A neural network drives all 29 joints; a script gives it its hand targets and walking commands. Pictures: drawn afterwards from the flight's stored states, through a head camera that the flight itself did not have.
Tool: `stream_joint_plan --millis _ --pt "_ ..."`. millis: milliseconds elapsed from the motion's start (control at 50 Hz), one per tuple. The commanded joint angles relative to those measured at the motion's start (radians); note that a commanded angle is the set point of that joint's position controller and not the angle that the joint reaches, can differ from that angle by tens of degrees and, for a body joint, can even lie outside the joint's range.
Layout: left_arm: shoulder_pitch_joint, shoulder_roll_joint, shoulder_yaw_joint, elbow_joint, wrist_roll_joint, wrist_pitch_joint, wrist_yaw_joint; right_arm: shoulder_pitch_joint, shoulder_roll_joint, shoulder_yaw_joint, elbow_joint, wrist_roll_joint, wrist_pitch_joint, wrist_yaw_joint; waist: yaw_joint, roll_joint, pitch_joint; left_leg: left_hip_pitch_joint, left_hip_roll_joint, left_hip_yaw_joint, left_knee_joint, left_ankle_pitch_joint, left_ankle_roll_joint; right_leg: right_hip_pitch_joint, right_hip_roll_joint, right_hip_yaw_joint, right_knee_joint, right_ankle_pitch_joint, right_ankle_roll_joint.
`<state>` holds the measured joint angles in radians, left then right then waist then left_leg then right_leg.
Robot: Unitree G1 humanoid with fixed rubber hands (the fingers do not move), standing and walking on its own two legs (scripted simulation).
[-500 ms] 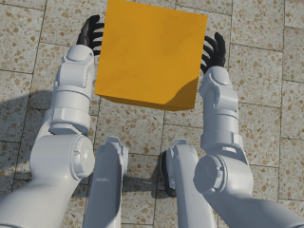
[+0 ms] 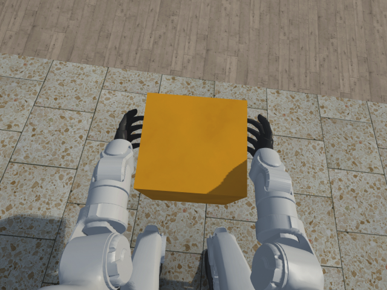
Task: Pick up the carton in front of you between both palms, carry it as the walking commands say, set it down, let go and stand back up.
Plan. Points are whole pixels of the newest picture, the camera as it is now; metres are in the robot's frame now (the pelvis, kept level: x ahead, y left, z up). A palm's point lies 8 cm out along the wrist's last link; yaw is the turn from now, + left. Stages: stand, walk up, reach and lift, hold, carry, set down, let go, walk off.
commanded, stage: reach and lift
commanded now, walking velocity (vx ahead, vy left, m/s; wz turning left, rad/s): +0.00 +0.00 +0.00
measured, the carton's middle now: (192, 157) +0.41 +0.00 -0.11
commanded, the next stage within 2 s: hold in 1.70 s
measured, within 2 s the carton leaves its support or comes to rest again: neither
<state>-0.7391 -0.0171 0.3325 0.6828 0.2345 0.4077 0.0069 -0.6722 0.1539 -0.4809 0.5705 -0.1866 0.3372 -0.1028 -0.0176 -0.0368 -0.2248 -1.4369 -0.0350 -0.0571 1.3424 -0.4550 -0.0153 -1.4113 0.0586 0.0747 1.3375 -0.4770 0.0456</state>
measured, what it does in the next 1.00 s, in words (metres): rises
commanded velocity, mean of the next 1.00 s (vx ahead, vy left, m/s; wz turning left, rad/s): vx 0.00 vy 0.00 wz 0.00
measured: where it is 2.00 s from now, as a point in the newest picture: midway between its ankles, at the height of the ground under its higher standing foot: (183, 285)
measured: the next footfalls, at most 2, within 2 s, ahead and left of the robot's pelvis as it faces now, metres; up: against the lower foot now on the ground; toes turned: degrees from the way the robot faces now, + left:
none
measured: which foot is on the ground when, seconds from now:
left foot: down 0.00-1.00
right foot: down 0.00-1.00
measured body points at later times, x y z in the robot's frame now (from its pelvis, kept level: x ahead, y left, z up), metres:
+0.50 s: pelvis +0.05 -0.01 +0.12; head +0.08 +0.00 +0.57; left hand +0.37 +0.15 +0.10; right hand +0.38 -0.15 +0.12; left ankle +0.07 +0.12 -0.59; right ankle +0.07 -0.14 -0.59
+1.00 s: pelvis +0.04 -0.01 +0.15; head +0.02 -0.01 +0.60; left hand +0.35 +0.15 +0.16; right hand +0.36 -0.16 +0.17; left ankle +0.08 +0.12 -0.59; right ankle +0.07 -0.14 -0.59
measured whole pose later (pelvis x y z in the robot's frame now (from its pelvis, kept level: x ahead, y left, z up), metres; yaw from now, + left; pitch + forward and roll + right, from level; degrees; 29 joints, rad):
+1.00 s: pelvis +0.04 -0.01 +0.15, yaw +1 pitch -4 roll +0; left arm -0.33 -0.16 0.29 0.40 0.31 0.64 0.00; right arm -0.37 0.18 -0.35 0.42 -0.32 0.57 -0.01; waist 0.00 -0.01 0.02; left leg -0.22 -0.01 -0.07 0.50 -0.21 -0.02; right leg -0.21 0.02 0.08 0.51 -0.24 0.01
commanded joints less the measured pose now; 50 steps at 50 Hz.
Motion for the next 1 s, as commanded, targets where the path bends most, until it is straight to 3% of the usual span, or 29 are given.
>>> stream_joint_plan --millis 0,320,540,620,780,980 --pt "-0.591 -1.105 -0.515 -0.067 -0.183 -0.066 -0.233 -0.588 1.068 0.628 0.098 0.144 0.024 0.286 0.022 0.057 -0.716 0.632 -0.114 0.041 -0.226 0.237 0.012 0.367 0.121 -0.079 -0.216 0.177 -0.014" --pt "-0.313 -1.118 -0.603 -0.180 -0.189 -0.050 -0.244 -0.266 1.090 0.728 0.047 0.116 0.049 0.301 0.021 0.042 -0.454 0.986 -0.089 -0.006 -0.554 0.383 0.019 0.844 0.071 0.000 -0.569 0.361 -0.034" --pt "-0.153 -1.111 -0.678 -0.332 -0.222 0.061 -0.242 -0.072 1.075 0.776 -0.057 0.134 0.154 0.327 0.017 0.036 -0.253 1.256 -0.069 -0.017 -0.795 0.478 0.014 1.143 0.044 0.012 -0.807 0.491 -0.036" --pt "-0.122 -1.097 -0.683 -0.378 -0.221 0.120 -0.242 -0.045 1.052 0.775 -0.089 0.140 0.210 0.342 0.017 0.033 -0.142 1.308 -0.062 -0.014 -0.874 0.440 0.014 1.204 0.038 0.010 -0.881 0.459 -0.034" --pt "-0.183 -1.074 -0.563 -0.310 -0.161 0.163 -0.262 -0.129 1.022 0.660 -0.027 0.086 0.249 0.371 0.027 0.023 0.041 1.297 -0.054 0.004 -0.933 0.227 0.026 1.180 0.022 0.000 -0.946 0.228 -0.048" --pt "-0.268 -1.116 -0.613 -0.353 -0.188 0.156 -0.268 -0.212 1.043 0.704 -0.079 0.106 0.239 0.374 0.017 0.029 -0.078 1.346 -0.052 0.006 -0.923 0.277 0.019 1.239 0.028 -0.008 -0.933 0.284 -0.048"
